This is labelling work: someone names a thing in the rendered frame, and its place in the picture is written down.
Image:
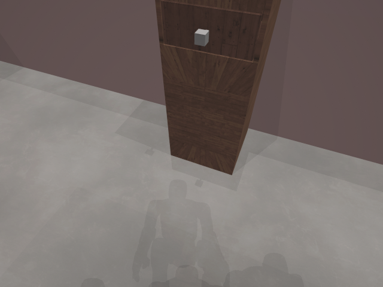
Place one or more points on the cabinet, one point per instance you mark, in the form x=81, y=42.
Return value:
x=210, y=97

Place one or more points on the drawer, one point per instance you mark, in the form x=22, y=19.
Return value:
x=232, y=33

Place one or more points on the handle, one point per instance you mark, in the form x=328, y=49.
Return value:
x=201, y=37

